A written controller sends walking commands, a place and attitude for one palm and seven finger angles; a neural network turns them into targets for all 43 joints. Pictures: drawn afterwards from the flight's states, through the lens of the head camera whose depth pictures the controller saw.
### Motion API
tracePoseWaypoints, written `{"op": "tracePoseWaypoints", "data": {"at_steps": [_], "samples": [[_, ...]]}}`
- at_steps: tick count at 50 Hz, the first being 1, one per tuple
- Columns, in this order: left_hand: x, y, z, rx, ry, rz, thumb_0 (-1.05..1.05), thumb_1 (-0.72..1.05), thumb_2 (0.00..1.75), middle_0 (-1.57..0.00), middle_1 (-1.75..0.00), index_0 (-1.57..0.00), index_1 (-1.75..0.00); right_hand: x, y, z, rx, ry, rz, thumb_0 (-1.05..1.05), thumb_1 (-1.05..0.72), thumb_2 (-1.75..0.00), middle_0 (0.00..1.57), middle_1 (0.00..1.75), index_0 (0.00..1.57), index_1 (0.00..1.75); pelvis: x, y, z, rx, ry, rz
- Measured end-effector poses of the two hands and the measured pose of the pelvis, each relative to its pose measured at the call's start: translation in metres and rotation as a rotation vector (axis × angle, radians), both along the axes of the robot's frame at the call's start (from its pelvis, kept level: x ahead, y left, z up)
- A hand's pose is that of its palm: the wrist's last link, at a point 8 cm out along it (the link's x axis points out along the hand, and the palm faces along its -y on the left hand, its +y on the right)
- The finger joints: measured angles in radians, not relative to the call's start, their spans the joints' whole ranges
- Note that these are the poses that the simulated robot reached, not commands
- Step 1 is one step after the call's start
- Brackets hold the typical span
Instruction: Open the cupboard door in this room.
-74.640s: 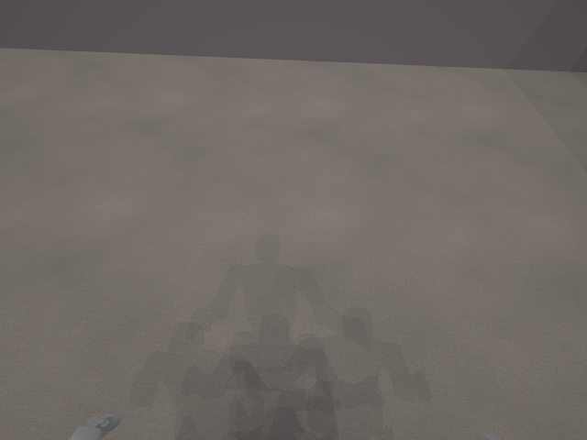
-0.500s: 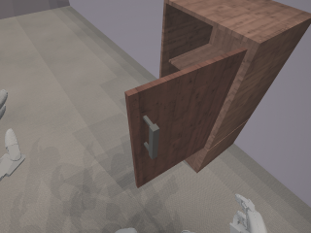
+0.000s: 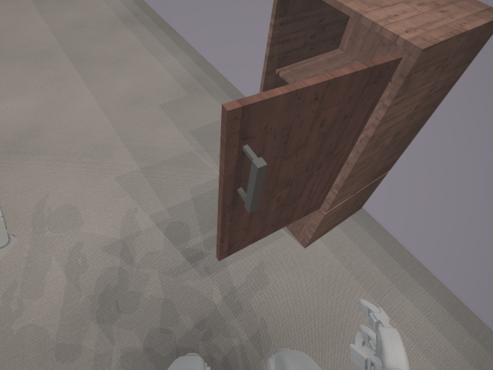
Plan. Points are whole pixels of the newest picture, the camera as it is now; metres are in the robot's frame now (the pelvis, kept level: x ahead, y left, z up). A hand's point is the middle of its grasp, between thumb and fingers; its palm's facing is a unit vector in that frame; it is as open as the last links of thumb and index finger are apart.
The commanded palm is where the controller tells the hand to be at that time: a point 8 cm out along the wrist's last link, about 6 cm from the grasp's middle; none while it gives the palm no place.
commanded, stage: stop stepping back and stand still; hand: left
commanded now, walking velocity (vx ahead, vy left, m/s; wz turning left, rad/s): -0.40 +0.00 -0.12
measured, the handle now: (249, 180) +0.46 +0.03 +0.00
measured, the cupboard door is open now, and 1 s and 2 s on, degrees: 85 85 85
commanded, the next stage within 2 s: let the arm hang, fingers relaxed in 1.20 s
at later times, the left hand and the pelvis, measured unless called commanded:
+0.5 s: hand (66, 291) +0.17 +0.21 +0.16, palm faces +0.33 -0.83 -0.45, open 7.4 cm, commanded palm +0.10 +0.25 +0.18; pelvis -0.07 -0.03 +0.00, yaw -7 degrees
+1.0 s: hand out of the picture +0.10 +0.19 +0.16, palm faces +0.28 -0.84 -0.46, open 7.4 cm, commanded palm +0.04 +0.25 +0.18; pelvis -0.14 -0.03 +0.01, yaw -8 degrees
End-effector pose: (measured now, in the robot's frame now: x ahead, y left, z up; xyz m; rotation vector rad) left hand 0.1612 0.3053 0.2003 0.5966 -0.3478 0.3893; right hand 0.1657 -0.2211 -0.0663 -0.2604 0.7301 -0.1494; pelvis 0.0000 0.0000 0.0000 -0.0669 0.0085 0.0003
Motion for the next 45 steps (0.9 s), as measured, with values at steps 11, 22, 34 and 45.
{"op": "tracePoseWaypoints", "data": {"at_steps": [11,22,34,45], "samples": [[-0.019,-0.056,-0.010,-0.015,0.064,-0.116,0.02,0.89,0.89,-0.20,-0.30,-0.21,-0.30,-0.062,-0.025,-0.001,0.068,-0.069,-0.027,0.01,-0.90,-0.90,0.21,0.30,0.21,0.30,-0.057,-0.032,-0.004,0.070,0.049,-0.088],[-0.034,-0.063,-0.007,-0.014,0.043,-0.139,0.01,0.88,0.89,-0.21,-0.30,-0.22,-0.30,-0.143,-0.093,-0.006,-0.057,0.044,-0.203,0.01,-0.90,-0.90,0.20,0.30,0.20,0.30,-0.064,-0.035,-0.003,0.075,0.010,-0.119],[-0.075,-0.078,-0.009,-0.021,0.077,-0.181,0.02,0.88,0.89,-0.21,-0.30,-0.22,-0.30,-0.170,-0.076,-0.007,0.011,0.001,-0.176,0.01,-0.90,-0.90,0.20,0.30,0.20,0.30,-0.105,-0.039,0.000,0.051,-0.017,-0.128],[-0.081,-0.047,-0.020,-0.080,0.088,-0.072,0.01,0.89,0.89,-0.21,-0.30,-0.22,-0.30,-0.171,-0.045,-0.006,0.033,-0.030,-0.134,0.02,-0.90,-0.90,0.20,0.30,0.20,0.30,-0.123,-0.025,0.004,0.067,-0.037,-0.146]]}}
